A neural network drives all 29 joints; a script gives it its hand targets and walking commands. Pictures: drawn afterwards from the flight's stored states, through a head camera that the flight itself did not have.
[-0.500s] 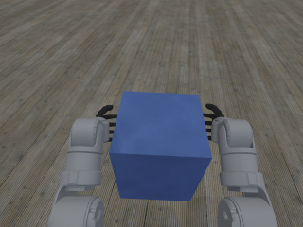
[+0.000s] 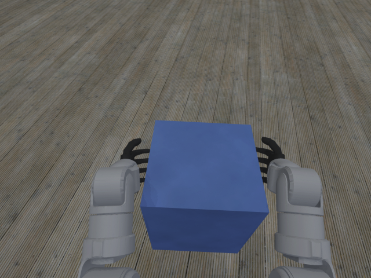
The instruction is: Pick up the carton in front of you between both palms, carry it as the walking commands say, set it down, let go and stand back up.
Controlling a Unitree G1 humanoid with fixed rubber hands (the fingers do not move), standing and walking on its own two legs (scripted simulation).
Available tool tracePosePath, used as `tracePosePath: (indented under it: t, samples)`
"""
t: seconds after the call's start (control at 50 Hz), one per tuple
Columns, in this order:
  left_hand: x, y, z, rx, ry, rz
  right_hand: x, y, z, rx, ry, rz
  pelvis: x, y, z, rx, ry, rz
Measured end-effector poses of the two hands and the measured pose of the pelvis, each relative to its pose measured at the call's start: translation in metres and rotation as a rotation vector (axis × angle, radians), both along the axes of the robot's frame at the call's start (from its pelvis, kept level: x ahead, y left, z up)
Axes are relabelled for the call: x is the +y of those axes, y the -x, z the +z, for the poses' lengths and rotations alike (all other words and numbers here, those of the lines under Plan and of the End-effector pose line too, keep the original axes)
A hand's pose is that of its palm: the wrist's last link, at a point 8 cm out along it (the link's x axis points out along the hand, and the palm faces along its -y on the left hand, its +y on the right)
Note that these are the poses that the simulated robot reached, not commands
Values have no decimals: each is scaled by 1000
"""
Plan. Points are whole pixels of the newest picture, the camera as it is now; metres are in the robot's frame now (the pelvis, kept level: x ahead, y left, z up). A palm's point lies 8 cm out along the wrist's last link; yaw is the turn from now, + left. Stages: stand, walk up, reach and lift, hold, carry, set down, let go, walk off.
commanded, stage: carry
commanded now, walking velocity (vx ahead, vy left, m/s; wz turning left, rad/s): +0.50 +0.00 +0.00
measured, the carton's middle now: (198, 190) +0.33 +0.00 +0.00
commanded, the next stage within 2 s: none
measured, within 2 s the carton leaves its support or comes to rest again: neither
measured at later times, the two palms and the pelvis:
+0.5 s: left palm (130, 89) +0.60 +0.19 +0.08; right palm (236, 90) +0.59 -0.11 +0.09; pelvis +0.33 +0.06 +0.00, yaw -4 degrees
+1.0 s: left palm (159, 43) +0.92 +0.14 +0.06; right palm (237, 44) +0.92 -0.16 +0.06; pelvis +0.65 +0.00 +0.00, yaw +0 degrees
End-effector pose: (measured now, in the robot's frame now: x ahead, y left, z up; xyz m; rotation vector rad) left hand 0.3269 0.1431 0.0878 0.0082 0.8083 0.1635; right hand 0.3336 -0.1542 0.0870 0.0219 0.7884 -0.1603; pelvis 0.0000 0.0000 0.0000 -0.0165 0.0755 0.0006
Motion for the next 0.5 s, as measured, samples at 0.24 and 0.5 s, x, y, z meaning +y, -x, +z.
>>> tracePosePath:
  t: [0.24,0.5]
  samples:
    - [13,-102,18,-103,12,16,13,-98,13,-99,-17,-23,11,-151,17,1,-39,-11]
    - [47,-275,-4,-47,57,-43,48,-253,6,-42,31,-80,58,-327,2,-21,-17,-70]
